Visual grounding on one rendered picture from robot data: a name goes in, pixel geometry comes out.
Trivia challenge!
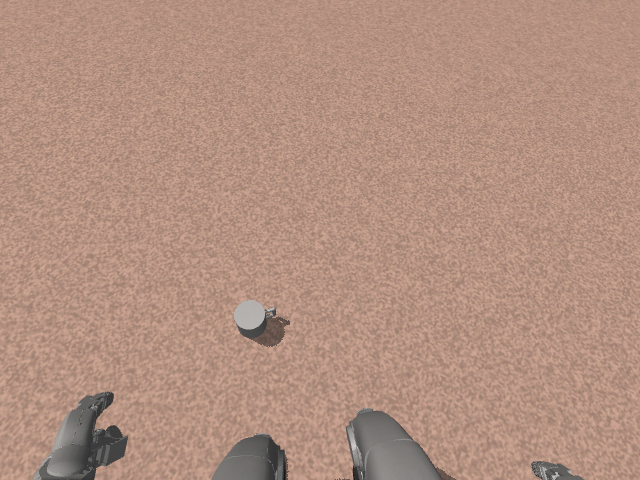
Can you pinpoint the right robot hand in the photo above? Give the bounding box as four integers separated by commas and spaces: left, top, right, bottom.
531, 461, 583, 480

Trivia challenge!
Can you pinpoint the left robot hand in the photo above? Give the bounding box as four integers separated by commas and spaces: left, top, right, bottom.
51, 392, 128, 468

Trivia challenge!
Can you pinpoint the mug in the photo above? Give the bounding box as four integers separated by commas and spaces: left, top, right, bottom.
234, 300, 276, 338

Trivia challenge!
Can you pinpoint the left robot arm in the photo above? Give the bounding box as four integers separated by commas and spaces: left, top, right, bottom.
33, 445, 96, 480

